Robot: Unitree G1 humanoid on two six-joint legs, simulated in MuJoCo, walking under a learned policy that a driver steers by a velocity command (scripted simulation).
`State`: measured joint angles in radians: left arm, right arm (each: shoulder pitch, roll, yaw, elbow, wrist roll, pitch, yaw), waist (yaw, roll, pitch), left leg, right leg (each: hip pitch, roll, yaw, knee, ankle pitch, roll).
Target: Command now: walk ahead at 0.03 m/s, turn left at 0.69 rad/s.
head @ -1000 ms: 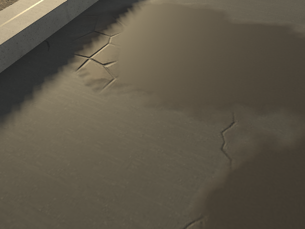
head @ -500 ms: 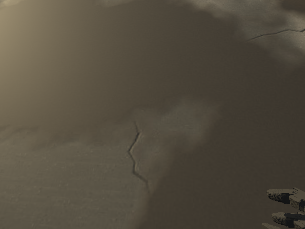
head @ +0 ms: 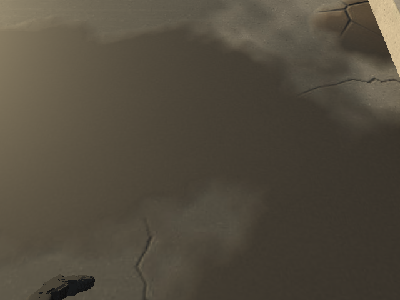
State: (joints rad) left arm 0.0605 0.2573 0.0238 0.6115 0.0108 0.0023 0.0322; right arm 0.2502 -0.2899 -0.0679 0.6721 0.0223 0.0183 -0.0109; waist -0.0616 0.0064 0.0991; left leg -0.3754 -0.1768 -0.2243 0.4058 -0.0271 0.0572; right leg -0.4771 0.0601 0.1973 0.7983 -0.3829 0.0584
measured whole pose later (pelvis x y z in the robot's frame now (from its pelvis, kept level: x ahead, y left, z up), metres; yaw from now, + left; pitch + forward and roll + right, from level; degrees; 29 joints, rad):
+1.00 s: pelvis +0.33 +0.28 +0.00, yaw +28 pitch -2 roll +1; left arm 0.26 0.31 0.07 0.79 -0.06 -0.04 -0.02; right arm 0.44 -0.24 -0.06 0.80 -0.02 -0.10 0.02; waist -0.05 -0.06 0.02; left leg -0.02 -0.02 0.21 0.40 -0.36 0.04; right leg -0.73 -0.14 0.07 1.28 -0.05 -0.04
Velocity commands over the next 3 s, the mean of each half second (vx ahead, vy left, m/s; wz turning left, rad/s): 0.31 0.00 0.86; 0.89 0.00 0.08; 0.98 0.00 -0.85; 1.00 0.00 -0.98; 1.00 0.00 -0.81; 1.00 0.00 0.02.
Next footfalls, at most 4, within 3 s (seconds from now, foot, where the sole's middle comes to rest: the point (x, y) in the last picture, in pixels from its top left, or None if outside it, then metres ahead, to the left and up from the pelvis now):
0.12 right None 0.13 -0.14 -0.77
0.74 left None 0.26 0.33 -0.77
1.22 right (75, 222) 0.70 0.42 -0.77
1.64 left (24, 148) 1.04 0.67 -0.77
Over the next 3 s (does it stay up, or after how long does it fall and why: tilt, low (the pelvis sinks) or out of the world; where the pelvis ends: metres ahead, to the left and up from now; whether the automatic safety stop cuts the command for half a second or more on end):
stays up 1.79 -0.11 -0.03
